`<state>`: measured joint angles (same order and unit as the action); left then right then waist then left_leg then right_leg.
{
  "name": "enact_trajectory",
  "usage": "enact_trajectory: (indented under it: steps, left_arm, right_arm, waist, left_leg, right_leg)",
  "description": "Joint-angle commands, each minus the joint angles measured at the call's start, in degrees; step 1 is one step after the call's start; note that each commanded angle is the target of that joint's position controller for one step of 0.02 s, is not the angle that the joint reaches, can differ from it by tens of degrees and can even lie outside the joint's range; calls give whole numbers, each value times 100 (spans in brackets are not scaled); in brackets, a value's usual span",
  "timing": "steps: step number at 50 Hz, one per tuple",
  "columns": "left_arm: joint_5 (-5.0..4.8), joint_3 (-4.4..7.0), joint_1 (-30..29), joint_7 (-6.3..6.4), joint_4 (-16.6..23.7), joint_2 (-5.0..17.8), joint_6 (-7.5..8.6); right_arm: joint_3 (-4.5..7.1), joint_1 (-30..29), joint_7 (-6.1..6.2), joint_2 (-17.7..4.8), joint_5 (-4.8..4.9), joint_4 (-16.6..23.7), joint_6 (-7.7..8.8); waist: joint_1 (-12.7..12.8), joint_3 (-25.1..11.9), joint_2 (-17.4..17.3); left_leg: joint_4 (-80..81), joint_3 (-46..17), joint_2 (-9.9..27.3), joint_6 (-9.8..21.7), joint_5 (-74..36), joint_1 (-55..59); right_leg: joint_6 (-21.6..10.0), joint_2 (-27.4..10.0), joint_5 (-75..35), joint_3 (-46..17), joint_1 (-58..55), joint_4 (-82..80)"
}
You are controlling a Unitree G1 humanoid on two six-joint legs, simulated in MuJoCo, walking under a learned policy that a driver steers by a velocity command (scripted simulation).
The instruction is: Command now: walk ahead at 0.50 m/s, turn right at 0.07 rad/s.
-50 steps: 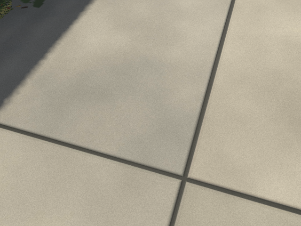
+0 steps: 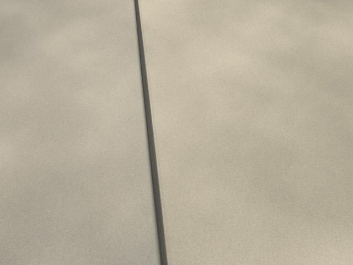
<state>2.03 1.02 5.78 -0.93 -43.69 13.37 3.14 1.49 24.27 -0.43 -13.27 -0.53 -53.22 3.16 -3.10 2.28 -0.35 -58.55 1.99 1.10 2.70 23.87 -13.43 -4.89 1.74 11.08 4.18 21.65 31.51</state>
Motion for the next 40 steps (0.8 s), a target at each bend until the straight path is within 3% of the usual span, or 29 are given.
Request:
enact_trajectory:
  steps: [1, 2, 3, 5, 11, 15, 18, 20, 21, 22, 23, 24, 25, 26, 27, 28, 30, 33, 36, 40]
  left_arm:
    - [-102, 247, 1016, 51, -160, 714, 44]
    - [-130, 199, 900, 55, -212, 552, 78]
    - [-115, 205, 950, 57, -253, 584, 124]
    - [-156, 234, 1160, 50, -417, 635, 207]
    - [-163, 240, 1698, 48, -777, 655, 222]
    - [-92, 247, 2003, 91, -984, 726, 237]
    - [-51, 245, 2077, 168, -1117, 750, 219]
    - [-45, 222, 2008, 213, -1210, 757, 189]
    - [-46, 225, 1984, 228, -1253, 804, 166]
    - [-105, 213, 1925, 235, -1271, 824, 139]
    - [-188, 149, 1965, 242, -1130, 712, 170]
    - [-426, 2, 2810, 183, -1086, 77, 164]
    - [-260, 209, 2398, 254, -1190, 761, 84]
    - [-259, 187, 1898, 242, -1011, 609, 87]
    - [-198, 147, 1619, 232, -990, 473, 95]
    - [-118, 169, 1497, 214, -1013, 471, 31]
    - [-22, 157, 1785, 169, -1148, 292, -163]
    - [-58, 118, 1850, 168, -1252, 90, -303]
    - [-62, 96, 1429, 236, -1253, 110, -385]
    - [-81, 82, 1037, 306, -1316, 179, -456]
  right_arm:
    - [165, -231, -14, -614, -22, 498, 80]
    - [156, -99, -39, -546, -104, 424, -9]
    - [141, 34, -77, -452, -138, 371, -74]
    - [159, -169, -129, -418, -167, 406, -134]
    - [107, -1598, -175, -312, -133, 813, -137]
    - [54, -2199, -189, -298, -81, 976, -119]
    - [73, -2410, -195, -368, -101, 1100, -98]
    - [91, -2104, -147, -338, -159, 1010, -37]
    - [127, -1560, -103, -382, -188, 815, 19]
    - [176, -699, -56, -457, -246, 500, 106]
    - [279, 116, 4, -856, -362, 277, 167]
    - [440, 371, 31, -1502, -311, 213, 131]
    - [448, 394, 10, -1352, 81, 224, 66]
    - [356, -280, 30, -1123, 100, 291, 68]
    - [238, -696, 41, -684, 59, 325, 68]
    - [159, -878, 66, -452, 63, 304, 71]
    - [57, -999, 90, -272, 32, 224, 91]
    - [58, -1057, 87, -485, -35, 120, 156]
    - [19, -995, 88, -483, -60, 2, 105]
    - [14, -838, 125, -482, -93, -152, -55]
  waist:
    - [404, -272, 391]
    - [223, -154, 433]
    - [162, -211, 607]
    - [122, -110, 460]
    - [384, 232, 365]
    - [563, 345, 366]
    - [561, 428, 338]
    - [384, 294, 356]
    - [179, -13, 399]
    - [-184, -464, 292]
    - [-418, -1111, 10]
    - [-103, -2154, -1474]
    - [-231, -2431, -344]
    - [6, -1590, -376]
    - [113, -882, -179]
    - [241, -533, -159]
    - [514, -490, -226]
    - [694, -651, -298]
    - [565, -598, -524]
    - [356, -364, -543]
  left_leg:
    - [-718, -363, 396, 92, -436, -2172]
    - [-515, -340, 469, 37, -588, -1858]
    - [-461, -283, 435, -14, -644, -1628]
    - [-304, -221, 461, -94, -862, -1781]
    - [1172, -27, 547, -268, -2021, -2380]
    - [1964, 86, 347, -78, -2330, -2240]
    - [2301, 113, 201, 177, -2005, -2195]
    - [2570, 335, -121, 357, -1603, -1550]
    - [2753, 415, -355, 456, -1580, -929]
    - [3288, 429, -469, 576, -2257, 122]
    - [3066, -403, 443, 814, -3794, 1707]
    - [2932, -2924, 2492, 2038, -6564, 3563]
    - [3072, -2929, 2291, 2048, -7310, 3167]
    - [3322, -2144, 2079, 1831, -7108, 2411]
    - [3634, -1688, 1789, 1541, -6612, 1664]
    - [3890, -1361, 1522, 1294, -6228, 1135]
    - [4132, -865, 1237, 1056, -6197, 376]
    - [4181, -450, 1063, 1059, -6307, 45]
    - [4246, -361, 914, 899, -5251, -54]
    - [4482, -767, 991, 900, -2689, -266]
  right_leg:
    - [-806, -1681, -735, -2083, -1986, -1826]
    - [-615, -1421, -865, -1710, -1582, -2013]
    - [-693, -1428, -1145, -1588, -1399, -2095]
    - [-778, -1348, -1423, -1363, -1366, -2272]
    - [-722, -1163, -1583, -888, -1644, -2528]
    - [-616, -1326, -1868, -484, -2075, -2541]
    - [-503, -1537, -2354, -272, -2591, -2307]
    - [-370, -1489, -4387, -71, -2718, -1509]
    - [-279, -1403, -5259, -21, -2753, -753]
    - [-115, -1163, -5122, 150, -2494, 332]
    - [50, -915, -3244, 239, -1347, 1730]
    - [328, 217, 2009, 339, 545, 4166]
    - [321, 166, 2150, -641, 593, 4642]
    - [307, -85, 1772, -792, 814, 4503]
    - [308, -275, 1506, -737, 880, 4070]
    - [324, -398, 1313, -721, 705, 3721]
    - [403, -389, 1033, -642, -80, 3182]
    - [508, -310, 786, -497, -473, 2442]
    - [513, -339, 489, -403, -612, 1469]
    - [487, -370, 527, -375, -822, 759]
